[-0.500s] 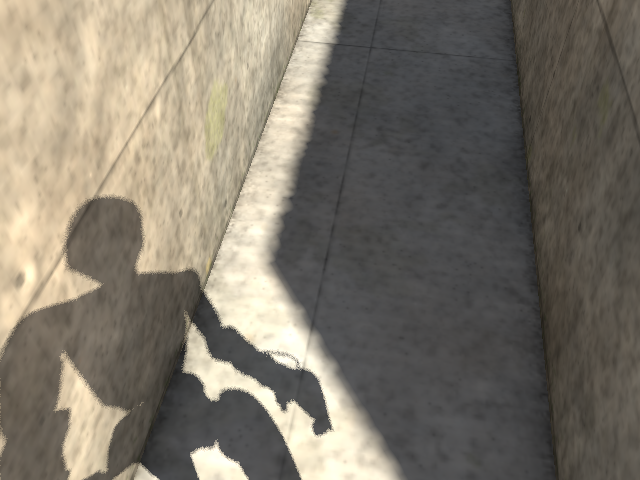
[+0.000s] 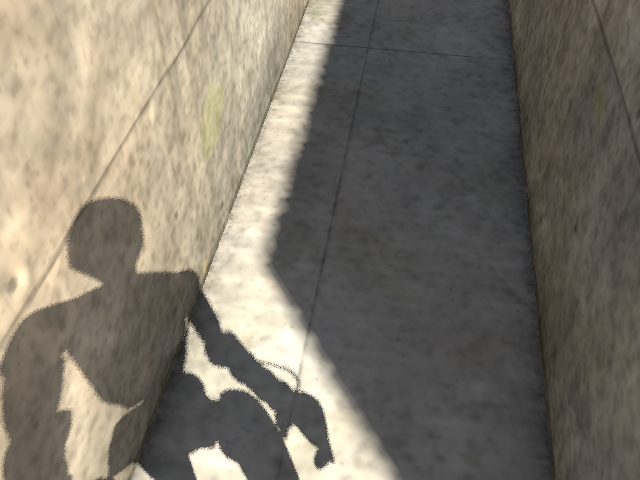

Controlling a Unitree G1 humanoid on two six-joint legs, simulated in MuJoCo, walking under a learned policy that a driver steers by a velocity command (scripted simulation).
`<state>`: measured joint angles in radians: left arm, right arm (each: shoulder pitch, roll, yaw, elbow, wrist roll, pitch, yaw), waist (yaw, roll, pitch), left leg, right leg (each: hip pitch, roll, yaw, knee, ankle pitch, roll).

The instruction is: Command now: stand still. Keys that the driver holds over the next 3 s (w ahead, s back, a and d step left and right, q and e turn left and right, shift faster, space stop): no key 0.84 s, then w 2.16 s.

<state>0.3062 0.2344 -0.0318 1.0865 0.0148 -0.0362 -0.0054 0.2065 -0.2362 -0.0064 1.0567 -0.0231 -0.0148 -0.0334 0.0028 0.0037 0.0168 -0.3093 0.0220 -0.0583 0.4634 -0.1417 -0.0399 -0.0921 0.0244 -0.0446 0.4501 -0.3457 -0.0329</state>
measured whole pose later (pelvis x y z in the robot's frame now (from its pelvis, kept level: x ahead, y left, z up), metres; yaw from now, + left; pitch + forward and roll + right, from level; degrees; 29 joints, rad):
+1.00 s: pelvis +0.03 -0.01 +0.00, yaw +0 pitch +0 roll +0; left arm 0.46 0.24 0.03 1.03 -0.01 -0.04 0.02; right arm 0.27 -0.24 -0.03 1.05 0.01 -0.05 -0.04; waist 0.03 -0.01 -0.03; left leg -0.39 0.02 -0.01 0.76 -0.38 0.00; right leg -0.03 0.04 -0.03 0.38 -0.36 -0.07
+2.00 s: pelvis +0.52 -0.06 +0.01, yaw -2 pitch +2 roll +0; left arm 0.43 0.26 0.08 0.90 0.00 -0.09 0.00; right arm 0.19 -0.25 -0.06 0.86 0.00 -0.07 -0.04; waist 0.05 0.02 -0.02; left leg -0.74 0.14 -0.04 1.04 -0.11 -0.03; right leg -0.17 0.09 -0.02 0.31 -0.18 -0.10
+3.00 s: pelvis +1.12 -0.13 +0.01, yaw -2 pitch +1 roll +0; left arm 0.34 0.26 0.07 0.94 0.01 -0.10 -0.02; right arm 0.22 -0.30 -0.07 0.80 0.01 -0.07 -0.06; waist 0.06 0.03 0.01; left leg -0.61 0.11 -0.01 1.07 -0.30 -0.02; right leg -0.20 0.05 0.01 0.37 -0.19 -0.06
